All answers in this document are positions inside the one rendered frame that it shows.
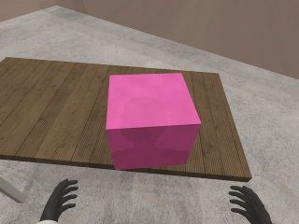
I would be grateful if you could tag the table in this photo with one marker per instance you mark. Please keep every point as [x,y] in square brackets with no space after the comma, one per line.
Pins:
[55,112]

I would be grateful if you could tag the robot right hand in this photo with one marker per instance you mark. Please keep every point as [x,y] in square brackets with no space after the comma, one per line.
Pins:
[255,211]

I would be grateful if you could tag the carton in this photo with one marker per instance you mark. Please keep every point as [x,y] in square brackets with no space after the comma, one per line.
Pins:
[151,120]

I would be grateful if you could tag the robot left hand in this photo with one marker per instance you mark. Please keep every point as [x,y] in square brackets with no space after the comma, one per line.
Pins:
[54,206]

